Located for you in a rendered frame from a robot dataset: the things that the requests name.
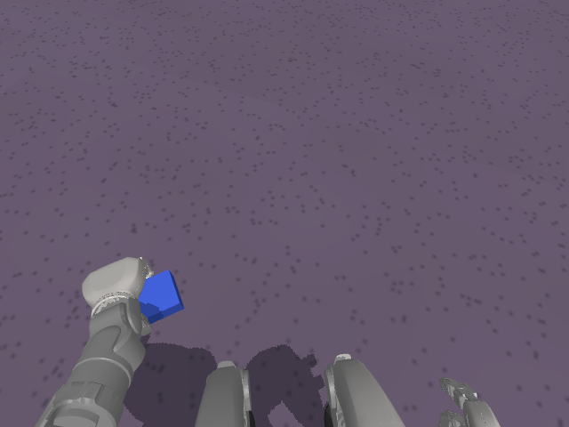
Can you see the left robot arm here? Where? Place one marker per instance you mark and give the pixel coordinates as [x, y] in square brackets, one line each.
[94, 393]

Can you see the left robot hand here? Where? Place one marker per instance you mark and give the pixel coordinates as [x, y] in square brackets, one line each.
[127, 275]

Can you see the right robot hand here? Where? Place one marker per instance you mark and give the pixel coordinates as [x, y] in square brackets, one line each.
[476, 413]

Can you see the small box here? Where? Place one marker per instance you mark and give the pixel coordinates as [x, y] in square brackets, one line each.
[160, 297]

